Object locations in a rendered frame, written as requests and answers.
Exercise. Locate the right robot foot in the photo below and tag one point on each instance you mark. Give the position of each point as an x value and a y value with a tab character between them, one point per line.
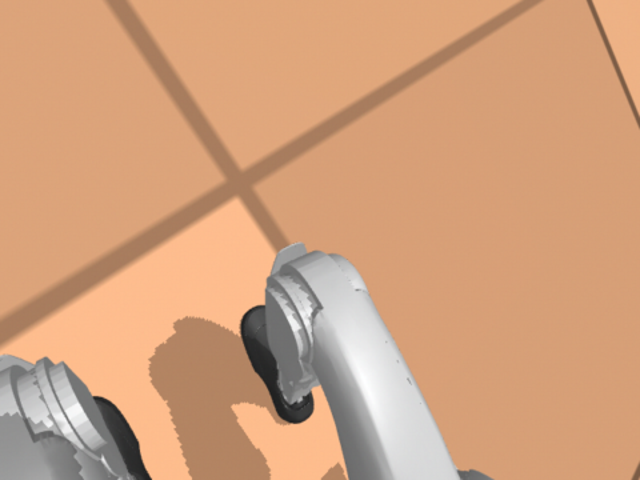
254	336

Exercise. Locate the left robot foot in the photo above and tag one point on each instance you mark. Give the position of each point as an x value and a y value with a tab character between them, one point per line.
124	438

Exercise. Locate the right robot hand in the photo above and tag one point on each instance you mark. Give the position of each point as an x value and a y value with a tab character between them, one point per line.
472	475

